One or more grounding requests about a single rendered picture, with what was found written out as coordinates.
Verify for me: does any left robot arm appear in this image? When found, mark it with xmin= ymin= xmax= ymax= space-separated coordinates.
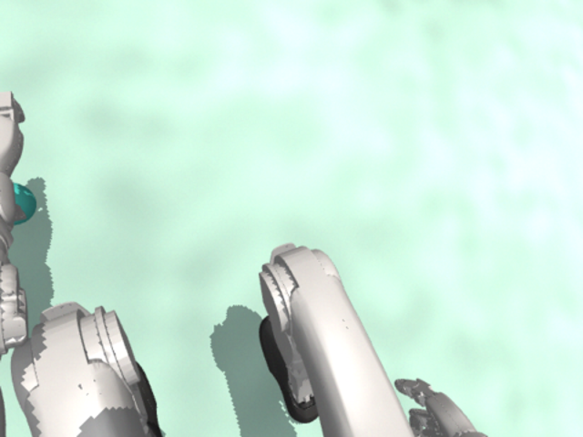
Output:
xmin=0 ymin=171 xmax=28 ymax=437

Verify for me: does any right robot foot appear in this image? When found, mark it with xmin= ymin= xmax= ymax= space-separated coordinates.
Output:
xmin=259 ymin=315 xmax=319 ymax=423

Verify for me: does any left robot hand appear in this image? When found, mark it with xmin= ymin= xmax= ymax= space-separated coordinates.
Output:
xmin=0 ymin=91 xmax=26 ymax=221

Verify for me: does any left robot foot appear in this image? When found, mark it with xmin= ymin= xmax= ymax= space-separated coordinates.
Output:
xmin=137 ymin=363 xmax=163 ymax=437

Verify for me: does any right robot hand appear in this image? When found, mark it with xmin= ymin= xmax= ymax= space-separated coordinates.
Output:
xmin=394 ymin=379 xmax=476 ymax=437

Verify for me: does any ball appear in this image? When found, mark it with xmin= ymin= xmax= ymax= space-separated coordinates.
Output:
xmin=14 ymin=183 xmax=36 ymax=225

